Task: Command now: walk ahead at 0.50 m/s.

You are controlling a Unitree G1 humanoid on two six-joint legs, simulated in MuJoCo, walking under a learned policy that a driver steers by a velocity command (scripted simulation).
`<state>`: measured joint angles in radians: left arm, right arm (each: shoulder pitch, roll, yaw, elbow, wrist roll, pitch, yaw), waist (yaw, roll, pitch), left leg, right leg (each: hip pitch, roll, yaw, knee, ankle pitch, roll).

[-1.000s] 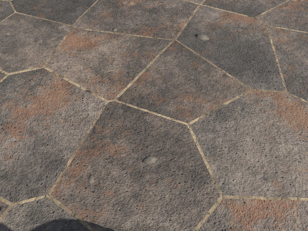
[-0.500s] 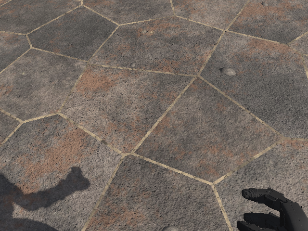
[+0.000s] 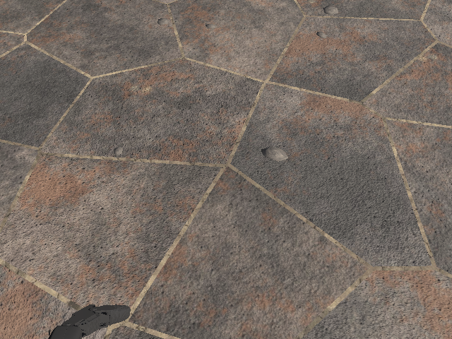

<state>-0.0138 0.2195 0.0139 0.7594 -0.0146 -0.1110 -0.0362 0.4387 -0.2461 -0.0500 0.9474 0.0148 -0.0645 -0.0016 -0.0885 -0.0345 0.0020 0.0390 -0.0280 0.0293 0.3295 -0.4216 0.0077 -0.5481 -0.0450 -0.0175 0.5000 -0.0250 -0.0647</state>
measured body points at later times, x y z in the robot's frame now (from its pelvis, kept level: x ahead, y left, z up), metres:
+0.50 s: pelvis +0.26 +0.00 +0.01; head +0.29 +0.01 +0.46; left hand +0.25 +0.28 -0.12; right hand +0.48 -0.22 -0.08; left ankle +0.41 +0.14 -0.71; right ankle +0.15 -0.12 -0.72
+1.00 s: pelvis +0.52 +0.02 +0.01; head +0.55 +0.02 +0.46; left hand +0.73 +0.25 -0.09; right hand +0.51 -0.25 -0.12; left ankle +0.40 +0.13 -0.72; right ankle +0.70 -0.12 -0.69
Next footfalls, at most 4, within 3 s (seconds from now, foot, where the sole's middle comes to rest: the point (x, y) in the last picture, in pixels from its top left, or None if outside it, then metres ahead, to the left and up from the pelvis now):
0.02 right None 0.18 -0.12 -0.76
0.54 left None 0.44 0.13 -0.76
1.06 right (249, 246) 0.74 -0.11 -0.76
1.46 left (173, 248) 0.76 0.13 -0.76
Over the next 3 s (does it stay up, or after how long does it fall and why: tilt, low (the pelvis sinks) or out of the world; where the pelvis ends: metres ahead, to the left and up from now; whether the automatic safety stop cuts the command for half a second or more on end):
stays up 1.05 -0.01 0.01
